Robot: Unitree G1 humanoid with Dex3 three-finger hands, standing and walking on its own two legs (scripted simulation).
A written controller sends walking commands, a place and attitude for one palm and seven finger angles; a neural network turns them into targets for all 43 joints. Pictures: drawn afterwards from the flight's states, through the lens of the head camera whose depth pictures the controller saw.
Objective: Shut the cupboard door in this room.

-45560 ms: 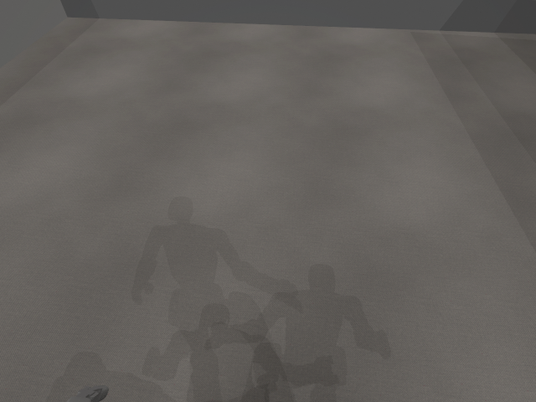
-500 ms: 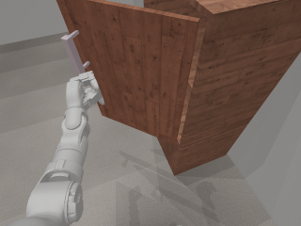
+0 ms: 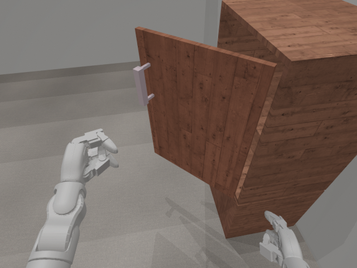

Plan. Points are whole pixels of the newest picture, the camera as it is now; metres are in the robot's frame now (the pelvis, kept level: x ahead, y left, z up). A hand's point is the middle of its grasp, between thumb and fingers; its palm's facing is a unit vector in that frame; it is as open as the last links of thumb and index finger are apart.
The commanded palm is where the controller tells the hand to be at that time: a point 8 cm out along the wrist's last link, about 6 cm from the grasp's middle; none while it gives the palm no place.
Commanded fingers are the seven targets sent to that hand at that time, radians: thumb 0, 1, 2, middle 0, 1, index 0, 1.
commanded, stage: draw the hand back to the body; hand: left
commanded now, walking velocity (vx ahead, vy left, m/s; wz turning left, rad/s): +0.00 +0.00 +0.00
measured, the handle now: (145, 84) +0.66 +0.18 +0.07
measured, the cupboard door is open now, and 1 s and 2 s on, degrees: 44 44 44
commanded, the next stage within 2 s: step back with the hand held close in 0.86 s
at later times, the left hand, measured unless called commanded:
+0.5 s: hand (35, 187) +0.20 +0.27 +0.15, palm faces +0.45 -0.79 -0.42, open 6.2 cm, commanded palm +0.16 +0.31 +0.17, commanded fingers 0.00 0.90 0.90 -0.20 -0.30 -0.20 -0.30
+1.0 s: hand (34, 189) +0.20 +0.27 +0.16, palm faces +0.46 -0.79 -0.40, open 7.4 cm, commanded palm +0.15 +0.30 +0.17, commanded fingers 0.00 0.90 0.90 -0.20 -0.30 -0.20 -0.30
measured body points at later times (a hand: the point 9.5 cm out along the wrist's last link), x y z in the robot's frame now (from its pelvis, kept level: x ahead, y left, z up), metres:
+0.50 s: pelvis +0.02 +0.01 +0.00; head +0.00 -0.03 +0.45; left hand +0.17 +0.31 +0.18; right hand +0.19 -0.22 -0.10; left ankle +0.00 +0.10 -0.74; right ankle +0.00 -0.11 -0.74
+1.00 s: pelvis +0.01 +0.00 +0.00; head -0.01 -0.03 +0.45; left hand +0.17 +0.31 +0.18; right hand +0.20 -0.21 -0.09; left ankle +0.00 +0.10 -0.74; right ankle +0.00 -0.11 -0.74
